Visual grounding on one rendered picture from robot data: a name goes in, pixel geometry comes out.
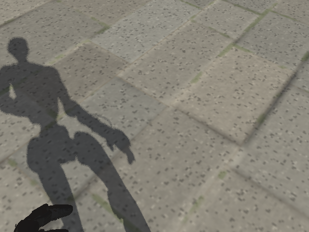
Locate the robot left hand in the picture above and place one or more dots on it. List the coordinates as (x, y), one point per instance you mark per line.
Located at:
(43, 215)

